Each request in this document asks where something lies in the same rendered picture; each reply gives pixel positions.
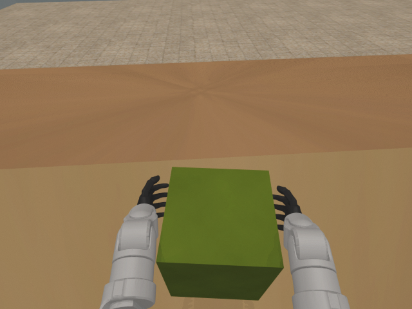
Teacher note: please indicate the carton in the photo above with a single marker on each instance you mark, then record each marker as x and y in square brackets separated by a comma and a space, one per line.
[219, 235]

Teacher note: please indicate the right robot forearm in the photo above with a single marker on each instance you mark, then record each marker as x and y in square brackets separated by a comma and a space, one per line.
[311, 264]

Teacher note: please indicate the robot right hand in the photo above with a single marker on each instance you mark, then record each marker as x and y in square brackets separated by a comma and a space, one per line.
[290, 206]

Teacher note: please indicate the robot left hand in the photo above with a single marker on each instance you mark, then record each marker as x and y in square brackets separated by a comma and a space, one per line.
[148, 197]

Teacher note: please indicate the left robot forearm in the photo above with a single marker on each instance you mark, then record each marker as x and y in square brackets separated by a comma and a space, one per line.
[131, 283]

